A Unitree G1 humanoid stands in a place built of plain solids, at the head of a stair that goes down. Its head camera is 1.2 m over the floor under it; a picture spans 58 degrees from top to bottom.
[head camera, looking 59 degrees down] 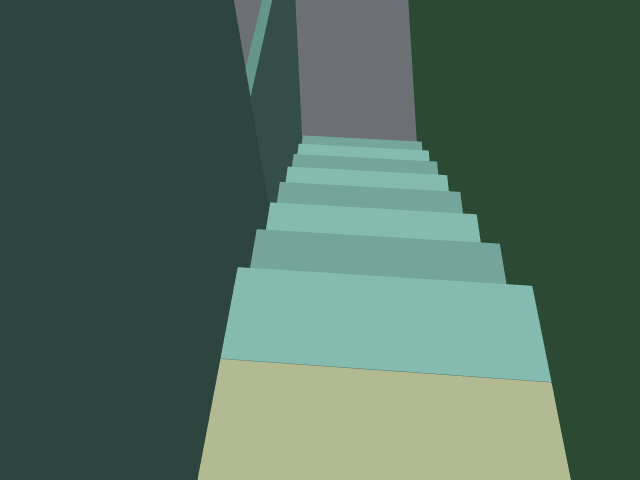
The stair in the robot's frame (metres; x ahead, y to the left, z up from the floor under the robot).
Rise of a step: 0.17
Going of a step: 0.25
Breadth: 0.91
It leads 4 degrees to the right of straight ahead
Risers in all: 8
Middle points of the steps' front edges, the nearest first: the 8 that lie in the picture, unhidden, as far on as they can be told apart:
0.59 -0.19 0.00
0.84 -0.21 -0.17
1.09 -0.23 -0.35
1.35 -0.25 -0.52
1.60 -0.27 -0.70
1.85 -0.28 -0.87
2.10 -0.30 -1.05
2.36 -0.32 -1.22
